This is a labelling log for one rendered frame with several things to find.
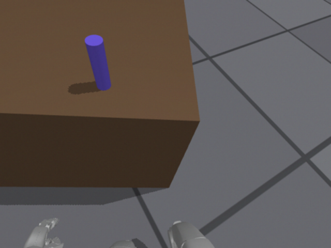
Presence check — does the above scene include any left robot hand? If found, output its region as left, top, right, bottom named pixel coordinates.
left=24, top=218, right=64, bottom=248

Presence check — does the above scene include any can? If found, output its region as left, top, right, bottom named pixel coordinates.
left=85, top=35, right=111, bottom=90

